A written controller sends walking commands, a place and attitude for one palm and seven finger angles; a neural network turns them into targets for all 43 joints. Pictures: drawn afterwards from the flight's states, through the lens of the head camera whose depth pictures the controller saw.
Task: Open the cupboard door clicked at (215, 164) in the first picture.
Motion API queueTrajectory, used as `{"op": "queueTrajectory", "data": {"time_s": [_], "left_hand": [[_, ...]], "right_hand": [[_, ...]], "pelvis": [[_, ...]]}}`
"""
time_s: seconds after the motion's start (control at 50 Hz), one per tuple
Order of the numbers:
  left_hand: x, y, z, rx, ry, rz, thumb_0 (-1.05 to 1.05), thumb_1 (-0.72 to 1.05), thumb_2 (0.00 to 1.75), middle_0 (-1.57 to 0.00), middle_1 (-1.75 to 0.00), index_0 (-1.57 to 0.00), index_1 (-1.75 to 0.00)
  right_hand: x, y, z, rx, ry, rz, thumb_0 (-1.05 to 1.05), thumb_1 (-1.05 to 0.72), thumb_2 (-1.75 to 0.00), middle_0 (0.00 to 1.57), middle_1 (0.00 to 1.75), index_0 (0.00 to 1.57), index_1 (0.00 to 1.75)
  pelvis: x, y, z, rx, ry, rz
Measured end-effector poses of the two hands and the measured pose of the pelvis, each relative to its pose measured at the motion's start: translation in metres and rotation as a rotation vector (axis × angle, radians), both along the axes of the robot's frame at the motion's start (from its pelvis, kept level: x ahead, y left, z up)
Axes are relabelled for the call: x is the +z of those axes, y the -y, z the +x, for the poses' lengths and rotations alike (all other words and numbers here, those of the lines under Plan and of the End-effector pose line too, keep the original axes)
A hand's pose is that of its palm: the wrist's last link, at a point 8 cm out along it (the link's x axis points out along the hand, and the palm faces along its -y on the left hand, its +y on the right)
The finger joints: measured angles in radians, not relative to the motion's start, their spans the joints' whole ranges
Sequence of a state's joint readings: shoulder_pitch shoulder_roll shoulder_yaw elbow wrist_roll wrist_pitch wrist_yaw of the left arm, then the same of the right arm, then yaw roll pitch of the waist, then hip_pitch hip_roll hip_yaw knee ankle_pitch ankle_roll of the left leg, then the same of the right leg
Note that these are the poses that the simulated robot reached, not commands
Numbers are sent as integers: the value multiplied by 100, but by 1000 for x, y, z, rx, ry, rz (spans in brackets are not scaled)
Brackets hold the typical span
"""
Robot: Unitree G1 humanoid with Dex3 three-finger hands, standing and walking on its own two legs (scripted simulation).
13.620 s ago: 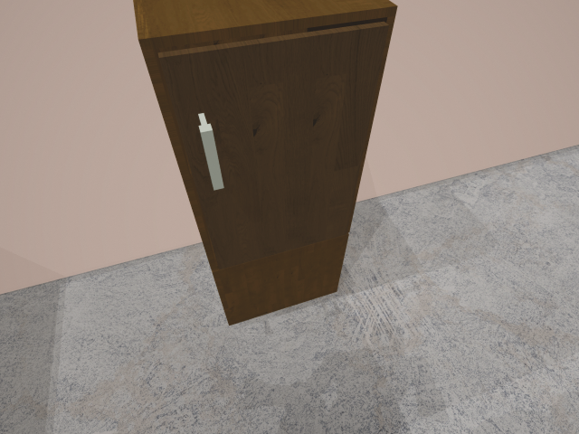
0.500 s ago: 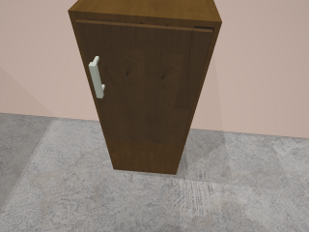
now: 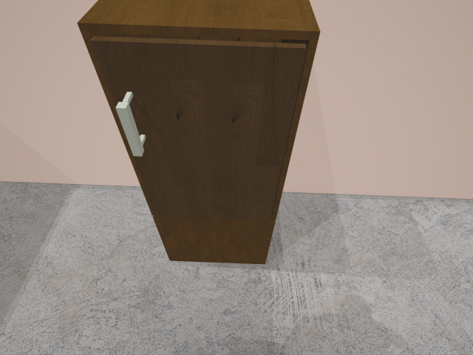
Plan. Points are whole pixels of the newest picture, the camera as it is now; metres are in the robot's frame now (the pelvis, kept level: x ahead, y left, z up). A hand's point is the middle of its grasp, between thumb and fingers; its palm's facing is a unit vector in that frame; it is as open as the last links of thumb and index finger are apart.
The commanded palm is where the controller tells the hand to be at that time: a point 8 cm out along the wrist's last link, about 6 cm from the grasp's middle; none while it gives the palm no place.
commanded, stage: come to a stop and stand still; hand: left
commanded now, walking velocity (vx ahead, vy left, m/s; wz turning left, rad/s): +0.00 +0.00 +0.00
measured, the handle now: (133, 125) +0.54 +0.26 +0.06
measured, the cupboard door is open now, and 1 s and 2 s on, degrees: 0 0 0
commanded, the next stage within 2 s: look again from close up in 0.74 s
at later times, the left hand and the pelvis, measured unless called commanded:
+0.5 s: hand out of the picture -0.03 +0.18 -0.17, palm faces +0.03 -0.98 -0.21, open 7.3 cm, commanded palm none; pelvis -0.03 +0.01 +0.00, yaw +1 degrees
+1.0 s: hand out of the picture -0.05 +0.17 -0.17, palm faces +0.06 -0.99 -0.15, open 7.3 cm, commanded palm none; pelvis -0.04 +0.02 +0.01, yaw +2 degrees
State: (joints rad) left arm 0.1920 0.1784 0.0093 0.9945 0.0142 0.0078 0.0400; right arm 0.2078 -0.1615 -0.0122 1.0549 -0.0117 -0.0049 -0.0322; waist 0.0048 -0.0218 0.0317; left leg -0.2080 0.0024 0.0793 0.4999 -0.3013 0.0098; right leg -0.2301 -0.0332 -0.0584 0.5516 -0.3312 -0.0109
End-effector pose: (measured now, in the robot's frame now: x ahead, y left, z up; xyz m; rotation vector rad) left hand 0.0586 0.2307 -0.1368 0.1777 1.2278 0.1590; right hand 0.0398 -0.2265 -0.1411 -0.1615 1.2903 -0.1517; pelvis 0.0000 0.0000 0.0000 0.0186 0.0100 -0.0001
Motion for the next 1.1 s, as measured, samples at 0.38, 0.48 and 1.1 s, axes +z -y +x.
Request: {"op": "queueTrajectory", "data": {"time_s": [0.38,0.48,1.1], "left_hand": [[-3,3,-82,24,-147,-4,0,91,90,-21,-30,-20,-30],[-4,1,-96,36,-153,-15,1,91,90,-20,-30,-20,-30],[-8,12,-122,73,-176,-86,0,91,90,-20,-30,-20,-30]], "right_hand": [[1,2,-28,9,-11,6,0,-91,-90,20,29,20,30],[-1,-5,-39,14,-11,14,1,-92,-90,20,29,20,30],[3,-35,-85,-1,-110,40,0,-91,-90,20,29,20,30]], "pelvis": [[2,-1,-17,13,28,-23],[2,-5,-24,20,45,-19],[6,-16,-34,26,35,-18]]}}
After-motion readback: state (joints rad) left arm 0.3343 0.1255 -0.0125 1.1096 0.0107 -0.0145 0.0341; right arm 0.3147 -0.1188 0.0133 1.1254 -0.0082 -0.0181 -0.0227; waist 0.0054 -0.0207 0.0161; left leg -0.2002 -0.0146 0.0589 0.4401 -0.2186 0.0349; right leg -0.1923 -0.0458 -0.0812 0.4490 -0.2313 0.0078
